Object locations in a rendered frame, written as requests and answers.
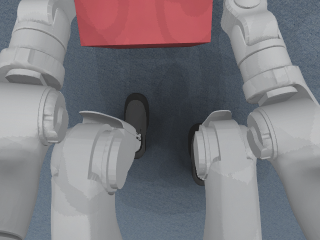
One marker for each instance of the left robot forearm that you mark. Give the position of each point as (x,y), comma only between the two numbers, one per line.
(38,44)

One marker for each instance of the left robot thigh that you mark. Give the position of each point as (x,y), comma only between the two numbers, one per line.
(94,164)

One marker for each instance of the carton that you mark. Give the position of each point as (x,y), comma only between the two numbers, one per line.
(136,24)

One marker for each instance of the robot right upper arm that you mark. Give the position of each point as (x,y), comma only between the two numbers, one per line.
(288,135)

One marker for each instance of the robot right foot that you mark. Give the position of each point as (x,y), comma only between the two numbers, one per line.
(191,136)

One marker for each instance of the robot left upper arm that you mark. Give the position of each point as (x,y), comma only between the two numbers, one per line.
(32,118)

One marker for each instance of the right robot forearm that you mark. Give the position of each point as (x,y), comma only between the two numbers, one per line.
(261,54)

